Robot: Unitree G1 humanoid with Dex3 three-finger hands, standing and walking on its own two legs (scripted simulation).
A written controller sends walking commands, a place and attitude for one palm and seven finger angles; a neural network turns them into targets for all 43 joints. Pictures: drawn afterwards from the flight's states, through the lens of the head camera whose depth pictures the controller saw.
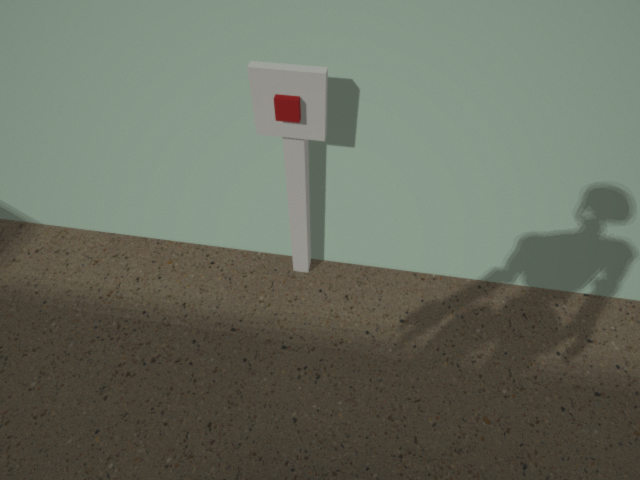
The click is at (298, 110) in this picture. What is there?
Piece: button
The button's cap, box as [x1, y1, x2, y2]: [274, 94, 300, 122]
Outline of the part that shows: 276,94 274,97 276,120 299,122 299,97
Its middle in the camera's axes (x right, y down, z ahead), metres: -0.08 -0.31 +0.92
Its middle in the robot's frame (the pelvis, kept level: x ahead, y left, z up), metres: +0.90 +0.13 -0.04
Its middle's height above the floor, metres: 0.74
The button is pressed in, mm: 0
